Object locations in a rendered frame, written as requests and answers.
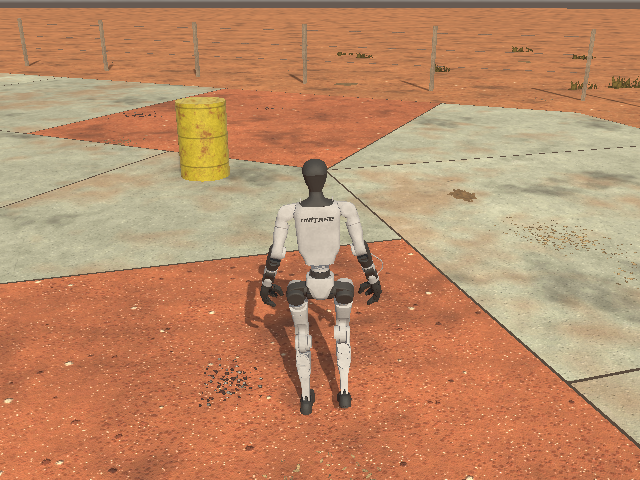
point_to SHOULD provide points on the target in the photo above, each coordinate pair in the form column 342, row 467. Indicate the left robot upper arm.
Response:
column 285, row 213

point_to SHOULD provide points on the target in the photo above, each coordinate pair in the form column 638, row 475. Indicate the right robot upper arm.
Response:
column 349, row 211

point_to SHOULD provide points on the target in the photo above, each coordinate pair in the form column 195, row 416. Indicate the robot right hand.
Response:
column 374, row 288

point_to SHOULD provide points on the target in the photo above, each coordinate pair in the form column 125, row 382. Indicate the robot right forearm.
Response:
column 368, row 266

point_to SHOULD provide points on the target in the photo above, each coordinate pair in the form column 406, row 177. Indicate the robot left hand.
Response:
column 265, row 291

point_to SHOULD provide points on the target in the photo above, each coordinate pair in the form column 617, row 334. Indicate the humanoid robot torso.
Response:
column 318, row 239

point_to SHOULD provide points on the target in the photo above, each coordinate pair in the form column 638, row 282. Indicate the robot left thigh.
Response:
column 298, row 303

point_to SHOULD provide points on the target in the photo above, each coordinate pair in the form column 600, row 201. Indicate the robot left forearm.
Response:
column 270, row 270

